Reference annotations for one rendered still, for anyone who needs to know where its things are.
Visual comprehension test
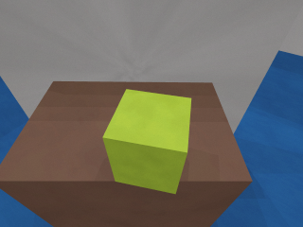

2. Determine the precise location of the pedestal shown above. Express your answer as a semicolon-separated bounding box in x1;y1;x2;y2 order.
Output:
0;81;252;227

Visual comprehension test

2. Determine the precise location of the carton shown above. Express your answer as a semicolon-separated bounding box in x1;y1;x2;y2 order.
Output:
102;89;191;194

